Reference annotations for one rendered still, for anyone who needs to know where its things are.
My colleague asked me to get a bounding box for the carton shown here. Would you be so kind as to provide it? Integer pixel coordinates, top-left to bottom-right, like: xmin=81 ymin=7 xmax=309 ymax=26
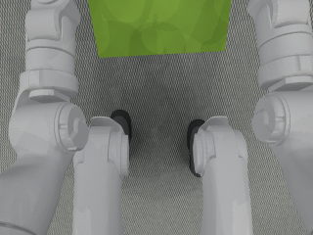
xmin=87 ymin=0 xmax=232 ymax=58

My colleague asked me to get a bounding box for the robot right thigh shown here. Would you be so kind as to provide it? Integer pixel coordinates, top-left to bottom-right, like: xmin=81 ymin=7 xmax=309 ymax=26
xmin=193 ymin=124 xmax=253 ymax=235

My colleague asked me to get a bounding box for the robot left foot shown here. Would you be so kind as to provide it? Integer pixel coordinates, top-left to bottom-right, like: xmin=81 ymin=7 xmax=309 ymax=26
xmin=111 ymin=110 xmax=132 ymax=160

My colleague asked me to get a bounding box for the right robot forearm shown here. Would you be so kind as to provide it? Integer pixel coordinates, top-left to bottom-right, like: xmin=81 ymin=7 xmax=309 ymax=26
xmin=246 ymin=0 xmax=313 ymax=93

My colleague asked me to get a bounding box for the left robot forearm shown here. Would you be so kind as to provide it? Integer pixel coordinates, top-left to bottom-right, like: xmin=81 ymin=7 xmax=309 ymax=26
xmin=8 ymin=0 xmax=81 ymax=145

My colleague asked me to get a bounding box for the right robot upper arm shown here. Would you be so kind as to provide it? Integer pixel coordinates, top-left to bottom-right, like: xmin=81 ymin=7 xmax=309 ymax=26
xmin=251 ymin=90 xmax=313 ymax=235

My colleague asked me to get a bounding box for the left robot upper arm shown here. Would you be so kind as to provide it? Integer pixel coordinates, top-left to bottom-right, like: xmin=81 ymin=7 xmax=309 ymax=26
xmin=0 ymin=101 xmax=89 ymax=235

